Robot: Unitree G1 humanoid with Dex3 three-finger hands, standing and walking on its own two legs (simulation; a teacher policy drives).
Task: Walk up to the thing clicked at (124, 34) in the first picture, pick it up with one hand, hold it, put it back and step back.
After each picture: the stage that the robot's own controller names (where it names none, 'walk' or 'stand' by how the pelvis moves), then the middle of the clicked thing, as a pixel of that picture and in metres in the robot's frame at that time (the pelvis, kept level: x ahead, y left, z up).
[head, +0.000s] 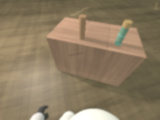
stand; (122, 34) +0.83 -0.28 +0.06
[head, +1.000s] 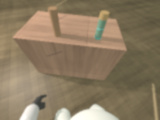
walk; (100, 26) +0.78 -0.07 +0.10
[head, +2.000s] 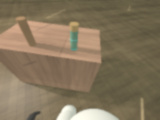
walk; (74, 37) +0.64 +0.21 +0.10
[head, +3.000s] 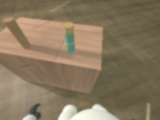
stand; (69, 40) +0.55 +0.19 +0.09
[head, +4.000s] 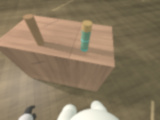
stand; (85, 38) +0.60 +0.07 +0.09
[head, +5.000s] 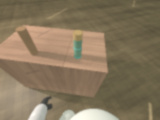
stand; (77, 46) +0.56 +0.12 +0.07
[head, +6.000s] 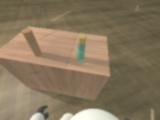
stand; (80, 48) +0.55 +0.10 +0.06
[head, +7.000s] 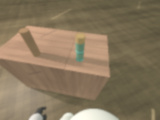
stand; (80, 49) +0.54 +0.11 +0.06
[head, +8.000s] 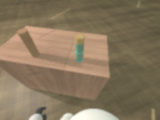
stand; (79, 49) +0.53 +0.11 +0.06
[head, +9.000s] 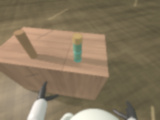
rise first; (77, 49) +0.52 +0.14 +0.06
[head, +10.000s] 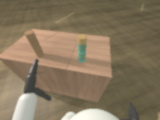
go down; (81, 49) +0.54 +0.12 +0.07
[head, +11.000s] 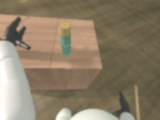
go down; (65, 41) +0.52 +0.13 +0.09
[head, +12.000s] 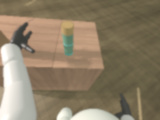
approach; (68, 41) +0.53 +0.13 +0.09
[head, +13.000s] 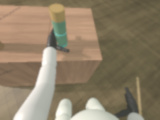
close; (60, 30) +0.54 +0.14 +0.13
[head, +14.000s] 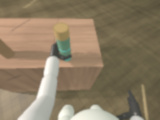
lift; (64, 45) +0.45 +0.13 +0.14
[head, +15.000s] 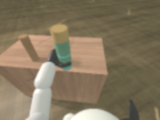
lift; (63, 51) +0.32 +0.15 +0.25
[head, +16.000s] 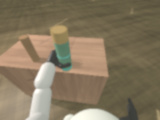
hold; (63, 52) +0.32 +0.16 +0.24
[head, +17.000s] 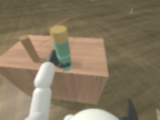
hold; (63, 52) +0.33 +0.16 +0.24
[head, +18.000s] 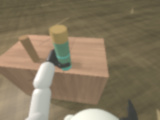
hold; (63, 51) +0.32 +0.16 +0.25
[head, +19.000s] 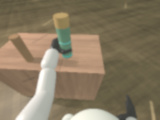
crouch; (64, 39) +0.43 +0.15 +0.25
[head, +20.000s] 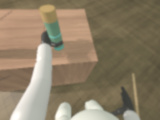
lower; (54, 32) +0.53 +0.15 +0.13
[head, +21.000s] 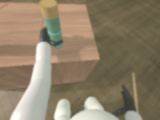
lower; (54, 28) +0.54 +0.15 +0.14
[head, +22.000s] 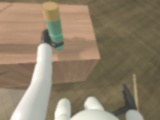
lower; (55, 30) +0.53 +0.15 +0.14
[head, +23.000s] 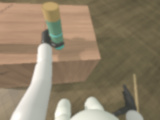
lower; (55, 30) +0.53 +0.15 +0.14
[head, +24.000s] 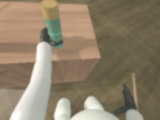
rest; (54, 29) +0.53 +0.15 +0.14
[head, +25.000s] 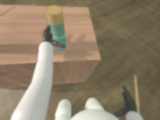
withdraw; (58, 32) +0.52 +0.14 +0.13
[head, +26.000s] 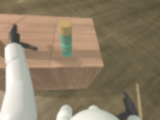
sink last; (66, 41) +0.50 +0.13 +0.11
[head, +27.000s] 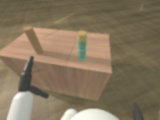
sink last; (81, 47) +0.54 +0.12 +0.10
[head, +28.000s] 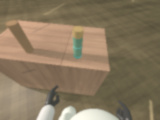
stand; (77, 44) +0.52 +0.12 +0.10
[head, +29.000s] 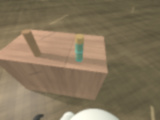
stand; (79, 49) +0.55 +0.12 +0.07
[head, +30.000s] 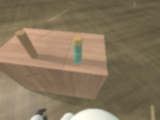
stand; (77, 50) +0.52 +0.13 +0.06
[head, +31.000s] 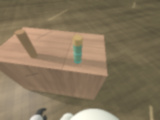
stand; (77, 50) +0.51 +0.12 +0.06
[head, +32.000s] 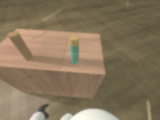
stand; (74, 51) +0.51 +0.14 +0.06
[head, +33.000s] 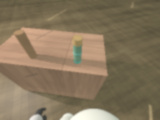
stand; (77, 51) +0.51 +0.13 +0.06
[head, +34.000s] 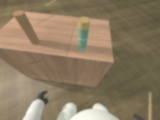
walk; (83, 35) +0.58 +0.08 +0.09
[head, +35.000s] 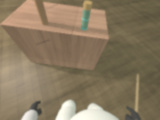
walk; (85, 17) +0.86 +0.13 +0.08
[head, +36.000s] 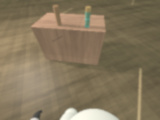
stand; (87, 17) +1.18 +0.14 +0.08
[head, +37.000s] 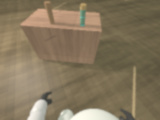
stand; (82, 15) +1.13 +0.14 +0.06
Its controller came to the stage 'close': yes
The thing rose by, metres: 0.20
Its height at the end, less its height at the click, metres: +0.00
